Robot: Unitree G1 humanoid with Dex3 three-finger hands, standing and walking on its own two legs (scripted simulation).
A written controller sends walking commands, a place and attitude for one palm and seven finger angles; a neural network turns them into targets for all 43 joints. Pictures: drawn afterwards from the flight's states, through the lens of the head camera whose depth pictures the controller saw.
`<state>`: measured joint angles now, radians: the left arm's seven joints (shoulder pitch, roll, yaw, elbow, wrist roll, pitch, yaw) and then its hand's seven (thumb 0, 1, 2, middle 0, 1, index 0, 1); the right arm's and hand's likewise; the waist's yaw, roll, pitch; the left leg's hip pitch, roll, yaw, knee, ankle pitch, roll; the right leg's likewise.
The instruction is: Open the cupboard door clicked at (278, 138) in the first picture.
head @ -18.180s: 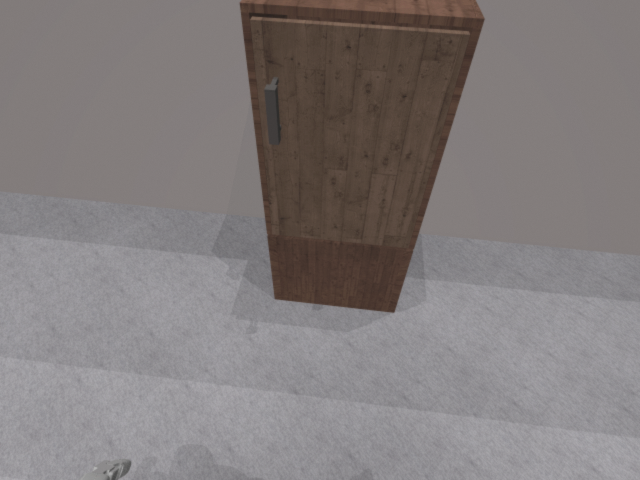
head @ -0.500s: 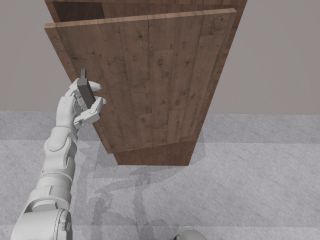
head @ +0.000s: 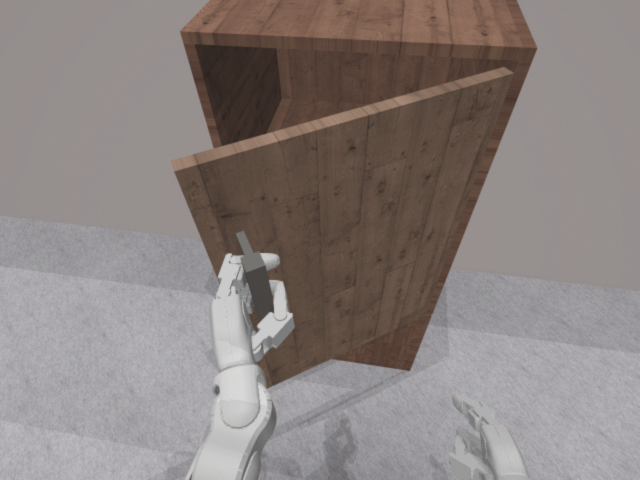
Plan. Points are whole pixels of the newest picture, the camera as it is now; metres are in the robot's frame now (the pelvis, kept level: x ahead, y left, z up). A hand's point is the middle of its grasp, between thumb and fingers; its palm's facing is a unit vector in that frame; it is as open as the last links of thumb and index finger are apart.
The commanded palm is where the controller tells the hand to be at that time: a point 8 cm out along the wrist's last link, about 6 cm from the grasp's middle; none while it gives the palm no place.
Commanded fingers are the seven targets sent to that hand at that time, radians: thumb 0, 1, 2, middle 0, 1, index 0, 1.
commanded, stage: pull the door open along its arc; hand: left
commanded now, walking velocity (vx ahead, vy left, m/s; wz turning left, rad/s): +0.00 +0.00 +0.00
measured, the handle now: (255, 280) +0.34 +0.11 +0.07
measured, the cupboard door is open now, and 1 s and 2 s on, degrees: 34 39 39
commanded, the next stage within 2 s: open thumb and fingers to let go in 0.12 s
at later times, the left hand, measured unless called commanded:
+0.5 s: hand (293, 340) +0.26 +0.05 +0.08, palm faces +0.34 -0.94 -0.02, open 7.7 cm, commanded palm +0.21 +0.10 +0.07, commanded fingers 0.00 -0.15 0.45 -0.32 -1.24 -0.32 -1.24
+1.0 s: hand (288, 342) +0.26 +0.06 +0.07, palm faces +0.27 -0.96 +0.00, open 15.0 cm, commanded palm +0.22 +0.10 +0.07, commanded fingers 0.00 -0.50 0.30 -0.15 -0.30 -0.15 -0.30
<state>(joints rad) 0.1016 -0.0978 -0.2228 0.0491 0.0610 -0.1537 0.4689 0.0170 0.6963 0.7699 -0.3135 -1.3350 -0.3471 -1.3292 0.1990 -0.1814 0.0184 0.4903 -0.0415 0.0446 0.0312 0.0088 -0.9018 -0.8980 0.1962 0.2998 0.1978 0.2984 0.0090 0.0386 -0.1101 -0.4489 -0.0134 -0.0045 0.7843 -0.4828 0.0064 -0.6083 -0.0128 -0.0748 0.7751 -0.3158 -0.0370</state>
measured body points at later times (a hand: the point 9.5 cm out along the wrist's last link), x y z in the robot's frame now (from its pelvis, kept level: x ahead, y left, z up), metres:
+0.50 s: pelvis -0.01 -0.03 +0.00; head +0.01 -0.06 +0.45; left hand +0.24 +0.10 +0.08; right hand +0.18 -0.24 -0.10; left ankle -0.05 +0.12 -0.71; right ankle +0.04 -0.10 -0.71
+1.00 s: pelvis -0.03 +0.00 -0.01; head -0.02 -0.02 +0.44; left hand +0.24 +0.11 +0.08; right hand +0.15 -0.22 -0.10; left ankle -0.05 +0.12 -0.71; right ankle +0.04 -0.10 -0.71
